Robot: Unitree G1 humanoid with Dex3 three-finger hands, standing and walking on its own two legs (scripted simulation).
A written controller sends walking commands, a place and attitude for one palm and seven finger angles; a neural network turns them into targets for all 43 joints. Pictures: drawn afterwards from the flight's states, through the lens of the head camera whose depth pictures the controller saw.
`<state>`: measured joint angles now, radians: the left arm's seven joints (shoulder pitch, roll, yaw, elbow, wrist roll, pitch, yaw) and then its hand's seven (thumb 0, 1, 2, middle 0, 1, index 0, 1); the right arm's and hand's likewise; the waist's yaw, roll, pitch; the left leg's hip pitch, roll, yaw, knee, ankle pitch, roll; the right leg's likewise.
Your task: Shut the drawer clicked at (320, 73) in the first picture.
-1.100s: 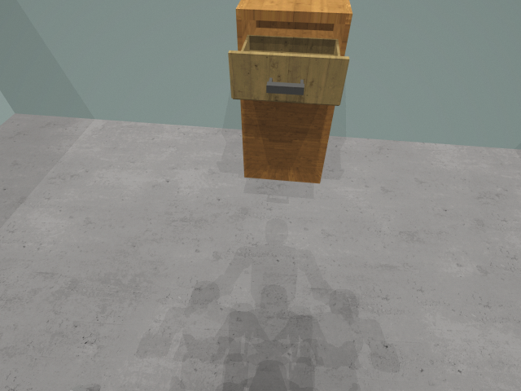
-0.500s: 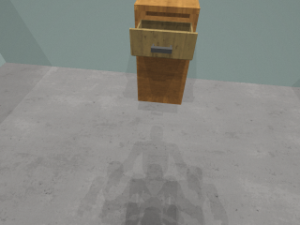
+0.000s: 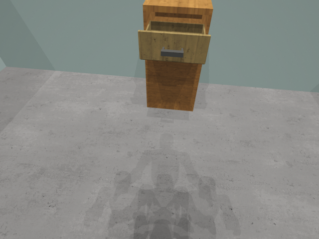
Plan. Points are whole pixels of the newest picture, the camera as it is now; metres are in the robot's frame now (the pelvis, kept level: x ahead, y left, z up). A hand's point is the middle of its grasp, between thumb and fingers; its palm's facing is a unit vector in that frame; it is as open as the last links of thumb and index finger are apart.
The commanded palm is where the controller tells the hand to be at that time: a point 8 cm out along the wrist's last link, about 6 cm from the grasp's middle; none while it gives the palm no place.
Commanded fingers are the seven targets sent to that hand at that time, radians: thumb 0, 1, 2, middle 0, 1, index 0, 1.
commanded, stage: look at it before walking up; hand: left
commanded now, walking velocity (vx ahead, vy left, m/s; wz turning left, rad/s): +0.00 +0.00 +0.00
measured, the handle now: (172, 51) +1.03 -0.01 -0.03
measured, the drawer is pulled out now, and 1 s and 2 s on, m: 0.30 0.30 0.30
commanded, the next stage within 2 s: walk to a spot facing it in 0.34 s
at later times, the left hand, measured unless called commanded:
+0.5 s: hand out of the picture +0.07 +0.24 -0.16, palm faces -0.02 -0.94 -0.33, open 7.4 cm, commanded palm none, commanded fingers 0.00 0.90 0.90 -0.20 -0.30 -0.20 -0.30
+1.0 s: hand (125, 215) +0.24 +0.13 -0.19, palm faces -0.25 -0.95 -0.20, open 7.4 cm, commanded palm none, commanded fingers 0.00 0.90 0.90 -0.20 -0.30 -0.20 -0.30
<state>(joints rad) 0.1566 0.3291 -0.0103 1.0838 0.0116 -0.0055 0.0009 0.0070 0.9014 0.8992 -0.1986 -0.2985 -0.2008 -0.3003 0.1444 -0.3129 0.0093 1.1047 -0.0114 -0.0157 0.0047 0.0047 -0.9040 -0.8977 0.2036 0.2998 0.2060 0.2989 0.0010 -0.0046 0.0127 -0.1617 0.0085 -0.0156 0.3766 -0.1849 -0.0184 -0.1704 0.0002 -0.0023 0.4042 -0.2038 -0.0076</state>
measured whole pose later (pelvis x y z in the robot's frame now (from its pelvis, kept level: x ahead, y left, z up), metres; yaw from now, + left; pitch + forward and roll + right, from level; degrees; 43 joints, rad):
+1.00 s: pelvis +0.11 -0.04 -0.03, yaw -15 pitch -2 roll +1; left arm 0.20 0.21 0.06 0.96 0.03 -0.02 -0.05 0.01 0.91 0.90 -0.20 -0.30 -0.20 -0.30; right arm 0.47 -0.16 -0.03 1.14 -0.02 -0.05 0.00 0.00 -0.90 -0.90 0.20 0.30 0.21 0.30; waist -0.01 0.00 0.09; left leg -0.03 0.16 0.22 0.65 -0.50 -0.06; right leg -0.42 -0.05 -0.14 0.64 -0.23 -0.07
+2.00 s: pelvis +0.42 -0.14 -0.03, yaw -28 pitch -2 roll -1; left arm 0.08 0.16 0.03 0.99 0.02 -0.05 0.01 0.00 0.91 0.90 -0.19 -0.30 -0.19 -0.30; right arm 0.44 -0.09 -0.03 1.16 0.00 0.00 -0.02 0.00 -0.91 -0.90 0.20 0.30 0.20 0.30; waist -0.08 0.01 0.09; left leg -0.22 0.12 0.12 0.95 -0.57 -0.02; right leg -0.40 -0.05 -0.19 0.65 -0.23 -0.07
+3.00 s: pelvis +0.41 -0.16 +0.00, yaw -5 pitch -1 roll +1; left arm 0.35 0.13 0.03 1.02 0.03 -0.03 0.02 0.01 0.92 0.90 -0.20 -0.30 -0.20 -0.30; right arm 0.21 -0.20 -0.07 1.03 -0.03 0.05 0.03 0.01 -0.91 -0.90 0.20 0.30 0.20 0.30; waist 0.03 0.02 0.01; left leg -0.38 0.07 0.03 0.91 -0.36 -0.03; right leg -0.17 -0.05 -0.15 0.42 -0.24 -0.04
